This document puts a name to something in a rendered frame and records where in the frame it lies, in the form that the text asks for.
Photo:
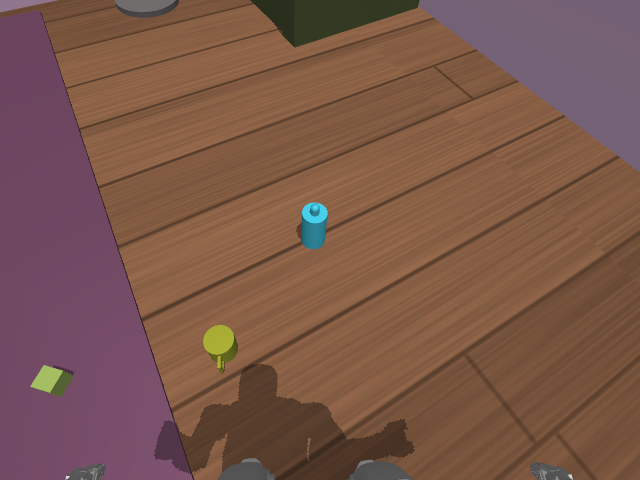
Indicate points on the left robot hand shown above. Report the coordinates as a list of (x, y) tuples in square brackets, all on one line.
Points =
[(91, 472)]

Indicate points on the armchair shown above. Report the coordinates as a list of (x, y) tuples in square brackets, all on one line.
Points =
[(306, 21)]

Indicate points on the right robot hand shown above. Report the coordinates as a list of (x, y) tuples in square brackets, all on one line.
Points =
[(543, 471)]

